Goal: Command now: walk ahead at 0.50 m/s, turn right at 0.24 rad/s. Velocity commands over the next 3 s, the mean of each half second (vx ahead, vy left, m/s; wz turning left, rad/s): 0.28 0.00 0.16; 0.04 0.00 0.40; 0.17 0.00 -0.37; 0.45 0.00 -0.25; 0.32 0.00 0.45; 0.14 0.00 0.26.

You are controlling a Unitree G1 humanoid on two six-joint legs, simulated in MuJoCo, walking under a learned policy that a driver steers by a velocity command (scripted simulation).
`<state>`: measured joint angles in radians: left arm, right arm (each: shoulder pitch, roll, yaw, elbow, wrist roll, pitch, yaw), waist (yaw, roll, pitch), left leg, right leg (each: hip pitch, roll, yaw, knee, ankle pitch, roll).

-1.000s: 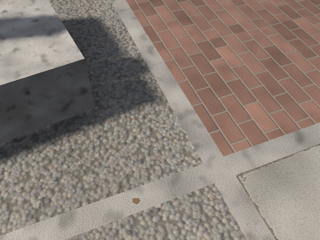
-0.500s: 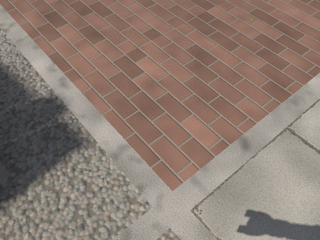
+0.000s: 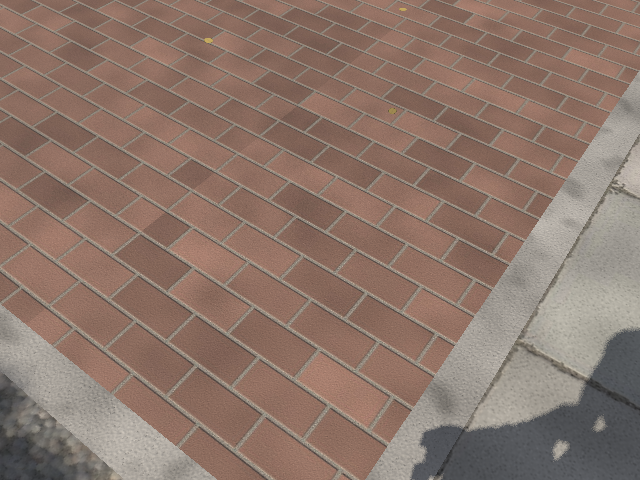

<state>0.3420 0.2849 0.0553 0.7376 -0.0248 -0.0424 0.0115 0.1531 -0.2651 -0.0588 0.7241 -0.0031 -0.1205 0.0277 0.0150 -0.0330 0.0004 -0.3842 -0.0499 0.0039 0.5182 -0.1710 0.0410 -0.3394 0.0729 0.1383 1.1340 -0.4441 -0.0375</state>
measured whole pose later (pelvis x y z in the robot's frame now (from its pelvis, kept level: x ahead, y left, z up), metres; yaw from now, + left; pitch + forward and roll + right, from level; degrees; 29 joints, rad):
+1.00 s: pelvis +0.20 +0.03 +0.01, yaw +21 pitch +1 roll -2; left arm 0.16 0.30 0.09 0.81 0.00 0.03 0.03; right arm 0.17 -0.23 -0.03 0.68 -0.03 0.00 -0.02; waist 0.01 -0.05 0.02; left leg -0.26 -0.03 -0.01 0.45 -0.21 0.06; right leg -0.47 -0.04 0.01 0.91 -0.31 0.07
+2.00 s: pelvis +0.47 +0.04 +0.00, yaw +0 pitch +3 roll +1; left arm 0.00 0.24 0.03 0.61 -0.02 -0.08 -0.05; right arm 0.48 -0.27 -0.06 0.89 0.03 -0.06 0.00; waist -0.12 -0.03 0.03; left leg 0.05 0.03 0.03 0.32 -0.41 -0.04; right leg -0.50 -0.03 0.01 0.51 -0.08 -0.03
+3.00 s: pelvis +0.77 +0.04 +0.01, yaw +23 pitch +0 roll +2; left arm 0.47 0.26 0.04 0.88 0.01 -0.03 0.01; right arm 0.15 -0.28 -0.06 0.65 0.03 -0.03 -0.01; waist 0.08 0.04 -0.06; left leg -0.56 -0.04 -0.05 0.91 -0.26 0.01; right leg -0.18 0.01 0.04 0.51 -0.34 -0.06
